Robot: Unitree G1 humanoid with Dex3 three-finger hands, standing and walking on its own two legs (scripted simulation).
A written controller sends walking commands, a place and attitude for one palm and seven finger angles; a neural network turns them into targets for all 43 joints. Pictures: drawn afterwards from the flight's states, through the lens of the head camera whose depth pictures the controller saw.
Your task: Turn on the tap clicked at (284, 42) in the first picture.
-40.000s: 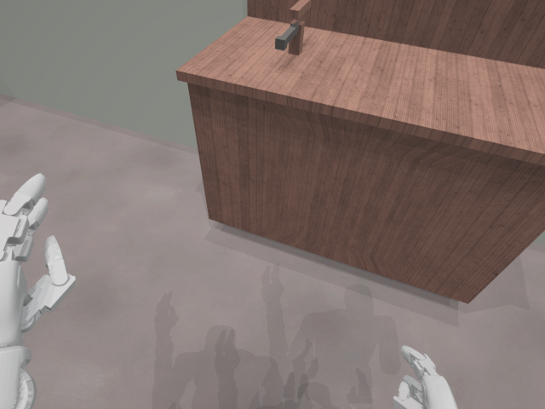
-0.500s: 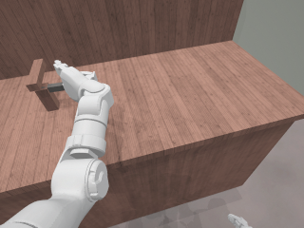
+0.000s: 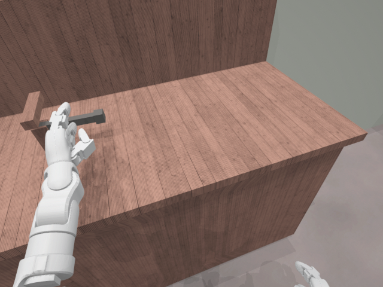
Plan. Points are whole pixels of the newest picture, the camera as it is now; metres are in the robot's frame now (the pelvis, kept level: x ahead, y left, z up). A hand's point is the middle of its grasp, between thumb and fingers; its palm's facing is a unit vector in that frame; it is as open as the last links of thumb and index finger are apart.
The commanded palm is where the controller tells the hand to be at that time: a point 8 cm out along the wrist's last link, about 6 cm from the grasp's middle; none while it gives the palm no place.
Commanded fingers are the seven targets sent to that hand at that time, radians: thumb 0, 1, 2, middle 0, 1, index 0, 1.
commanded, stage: draw the hand back beside the body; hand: left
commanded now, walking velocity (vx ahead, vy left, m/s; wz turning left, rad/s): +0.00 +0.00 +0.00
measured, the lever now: (99, 116) +0.52 +0.27 +0.11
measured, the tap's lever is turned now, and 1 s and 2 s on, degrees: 86 86 86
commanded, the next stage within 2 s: step back with the hand held close in 1.14 s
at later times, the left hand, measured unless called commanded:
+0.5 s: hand (43, 184) +0.25 +0.26 +0.17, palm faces +0.34 -0.91 -0.22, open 7.6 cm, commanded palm +0.21 +0.30 +0.17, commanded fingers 0.00 0.90 0.90 -0.19 -0.28 -0.19 -0.28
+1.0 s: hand out of the picture +0.18 +0.30 +0.17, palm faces +0.46 -0.83 -0.32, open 7.4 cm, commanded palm +0.14 +0.33 +0.17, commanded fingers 0.00 0.90 0.90 -0.20 -0.30 -0.20 -0.30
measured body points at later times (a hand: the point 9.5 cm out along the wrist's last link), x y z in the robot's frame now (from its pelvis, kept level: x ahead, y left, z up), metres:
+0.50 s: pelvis -0.01 +0.04 +0.01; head -0.03 +0.02 +0.46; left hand +0.22 +0.31 +0.18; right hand +0.20 -0.16 -0.07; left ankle -0.02 +0.14 -0.74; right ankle +0.02 -0.05 -0.74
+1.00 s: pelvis +0.00 +0.05 +0.00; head -0.03 +0.03 +0.45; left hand +0.15 +0.34 +0.18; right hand +0.21 -0.16 -0.07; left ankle -0.02 +0.14 -0.74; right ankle +0.02 -0.05 -0.74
